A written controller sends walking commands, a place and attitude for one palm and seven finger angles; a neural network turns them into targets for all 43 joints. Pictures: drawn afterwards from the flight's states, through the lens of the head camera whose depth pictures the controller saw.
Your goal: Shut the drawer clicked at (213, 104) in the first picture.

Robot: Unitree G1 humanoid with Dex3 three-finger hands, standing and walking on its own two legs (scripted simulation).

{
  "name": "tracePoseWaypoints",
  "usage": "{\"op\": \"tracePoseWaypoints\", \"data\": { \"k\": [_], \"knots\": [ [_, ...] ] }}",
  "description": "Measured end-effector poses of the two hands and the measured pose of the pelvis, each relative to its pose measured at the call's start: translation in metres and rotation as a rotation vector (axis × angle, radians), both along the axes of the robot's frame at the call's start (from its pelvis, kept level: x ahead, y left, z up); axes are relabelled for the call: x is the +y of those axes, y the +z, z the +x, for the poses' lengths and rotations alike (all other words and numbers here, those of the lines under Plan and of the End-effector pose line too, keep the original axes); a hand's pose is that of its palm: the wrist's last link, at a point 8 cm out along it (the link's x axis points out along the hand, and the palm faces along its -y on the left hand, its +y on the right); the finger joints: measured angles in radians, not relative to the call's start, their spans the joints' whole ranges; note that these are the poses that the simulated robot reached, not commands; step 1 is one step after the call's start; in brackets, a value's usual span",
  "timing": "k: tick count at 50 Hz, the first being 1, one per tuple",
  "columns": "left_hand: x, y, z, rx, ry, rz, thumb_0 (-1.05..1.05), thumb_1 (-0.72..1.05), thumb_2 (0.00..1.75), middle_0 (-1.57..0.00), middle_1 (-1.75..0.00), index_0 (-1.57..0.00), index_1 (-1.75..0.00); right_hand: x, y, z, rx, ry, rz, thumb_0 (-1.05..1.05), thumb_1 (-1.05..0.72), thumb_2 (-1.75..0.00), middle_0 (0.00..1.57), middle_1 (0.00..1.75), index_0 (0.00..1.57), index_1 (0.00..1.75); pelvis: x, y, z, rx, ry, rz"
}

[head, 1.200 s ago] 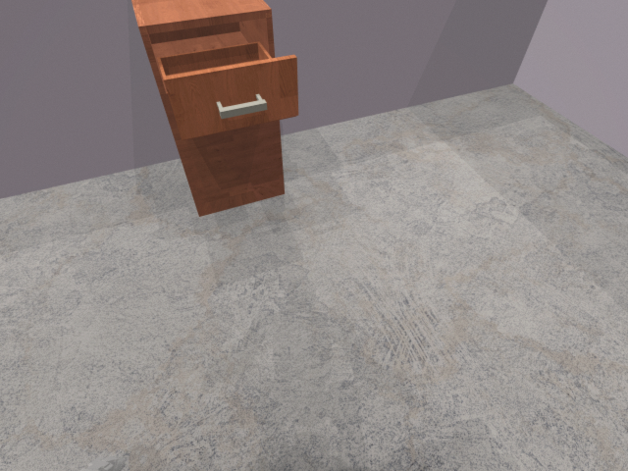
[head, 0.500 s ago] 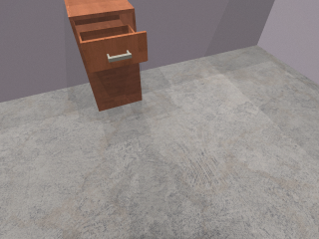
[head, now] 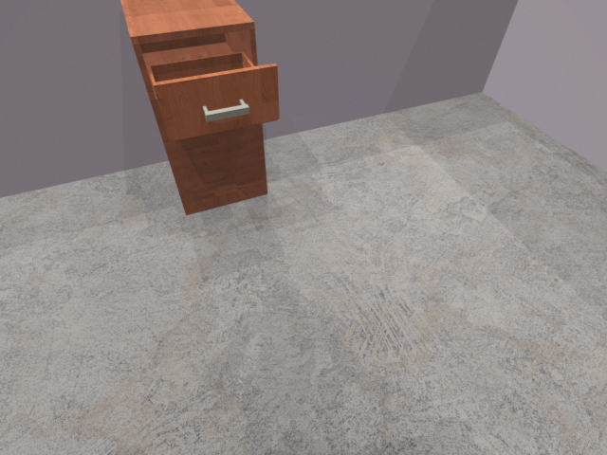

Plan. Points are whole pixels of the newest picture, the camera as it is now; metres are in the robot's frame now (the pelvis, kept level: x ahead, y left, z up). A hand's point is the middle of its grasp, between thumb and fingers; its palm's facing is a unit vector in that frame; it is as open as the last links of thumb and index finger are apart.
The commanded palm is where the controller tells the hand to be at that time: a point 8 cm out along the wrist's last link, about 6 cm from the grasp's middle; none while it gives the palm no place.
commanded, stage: look at it before walking up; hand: left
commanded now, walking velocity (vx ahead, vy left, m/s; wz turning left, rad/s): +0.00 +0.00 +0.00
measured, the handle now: (225, 109) +1.04 +0.29 -0.09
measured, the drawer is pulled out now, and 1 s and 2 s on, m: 0.30 0.30 0.30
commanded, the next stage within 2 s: walk to a spot facing it in 0.24 s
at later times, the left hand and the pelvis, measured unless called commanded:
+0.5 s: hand out of the picture +0.06 +0.23 -0.17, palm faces -0.04 -0.96 -0.28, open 7.4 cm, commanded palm none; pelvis +0.02 +0.01 +0.00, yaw -2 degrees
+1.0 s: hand out of the picture +0.08 +0.17 -0.18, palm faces -0.07 -0.99 -0.13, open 7.4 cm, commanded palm none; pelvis +0.17 +0.00 -0.01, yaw -11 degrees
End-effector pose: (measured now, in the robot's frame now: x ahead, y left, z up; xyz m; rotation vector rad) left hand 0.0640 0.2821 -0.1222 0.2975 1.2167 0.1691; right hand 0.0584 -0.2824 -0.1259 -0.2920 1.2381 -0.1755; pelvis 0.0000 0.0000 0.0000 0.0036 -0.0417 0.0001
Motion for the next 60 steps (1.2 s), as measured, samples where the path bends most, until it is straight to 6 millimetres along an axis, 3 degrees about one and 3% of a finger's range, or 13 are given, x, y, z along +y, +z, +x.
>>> {"op": "tracePoseWaypoints", "data": {
  "k": [21, 30, 36, 38, 40, 46, 50, 53, 56, 60],
  "knots": [
    [0.004, -0.005, -0.007, 0.037, 0.012, -0.004, 0.01, 0.91, 0.89, -0.2, -0.3, -0.2, -0.3, 0.009, -0.002, -0.001, 0.019, -0.008, 0.002, 0.0, -0.91, -0.9, 0.2, 0.3, 0.2, 0.3, 0.006, 0.0, 0.005, 0.006, -0.01, -0.001],
    [-0.026, -0.027, -0.017, 0.141, 0.012, -0.085, 0.01, 0.91, 0.9, -0.2, -0.3, -0.2, -0.3, 0.032, -0.024, -0.019, 0.051, -0.11, 0.076, 0.0, -0.91, -0.9, 0.2, 0.3, 0.2, 0.3, 0.003, -0.013, 0.036, 0.021, -0.082, 0.007],
    [-0.059, -0.035, -0.004, 0.169, 0.023, -0.113, 0.01, 0.91, 0.9, -0.2, -0.3, -0.2, -0.3, 0.033, -0.043, -0.035, 0.154, -0.187, 0.124, 0.0, -0.91, -0.9, 0.2, 0.3, 0.2, 0.3, -0.013, -0.023, 0.068, 0.021, -0.104, -0.012],
    [-0.068, -0.033, -0.003, 0.168, 0.045, -0.122, 0.01, 0.91, 0.89, -0.2, -0.3, -0.2, -0.3, 0.033, -0.039, -0.025, 0.184, -0.182, 0.128, 0.0, -0.91, -0.9, 0.2, 0.3, 0.2, 0.3, -0.016, -0.019, 0.08, 0.024, -0.112, -0.01],
    [-0.075, -0.029, -0.007, 0.202, 0.053, -0.131, 0.01, 0.91, 0.89, -0.2, -0.3, -0.2, -0.3, 0.033, -0.033, -0.002, 0.164, -0.18, 0.129, 0.01, -0.91, -0.9, 0.2, 0.3, 0.2, 0.3, -0.016, -0.014, 0.092, 0.028, -0.126, -0.007],
    [-0.079, -0.02, -0.005, 0.357, 0.047, -0.158, 0.01, 0.91, 0.89, -0.2, -0.3, -0.2, -0.3, 0.038, -0.017, 0.102, -0.026, -0.184, 0.135, 0.01, -0.91, -0.9, 0.2, 0.3, 0.2, 0.3, -0.008, -0.006, 0.134, 0.047, -0.171, -0.004],
    [-0.065, -0.026, 0.021, 0.408, 0.051, -0.162, 0.01, 0.9, 0.89, -0.2, -0.3, -0.21, -0.3, 0.048, -0.01, 0.178, -0.142, -0.156, 0.128, 0.01, -0.91, -0.9, 0.2, 0.3, 0.2, 0.3, 0.004, -0.012, 0.17, 0.046, -0.193, -0.015],
    [-0.046, -0.043, 0.056, 0.419, 0.039, -0.16, 0.01, 0.9, 0.89, -0.2, -0.3, -0.21, -0.3, 0.056, -0.015, 0.224, -0.227, -0.149, 0.095, 0.0, -0.91, -0.9, 0.2, 0.3, 0.2, 0.3, 0.016, -0.027, 0.203, 0.039, -0.223, -0.03],
    [-0.029, -0.053, 0.114, 0.376, -0.016, -0.142, 0.01, 0.91, 0.89, -0.2, -0.3, -0.2, -0.3, 0.064, -0.014, 0.236, -0.243, -0.191, 0.081, 0.0, -0.91, -0.9, 0.2, 0.3, 0.2, 0.3, 0.022, -0.029, 0.225, 0.018, -0.267, -0.016],
    [-0.022, -0.045, 0.217, 0.223, -0.109, -0.127, 0.01, 0.91, 0.9, -0.19, -0.3, -0.2, -0.3, 0.073, -0.01, 0.22, -0.172, -0.296, 0.081, -0.01, -0.92, -0.9, 0.2, 0.3, 0.2, 0.3, 0.024, -0.016, 0.255, 0.018, -0.303, -0.005]
  ]
}}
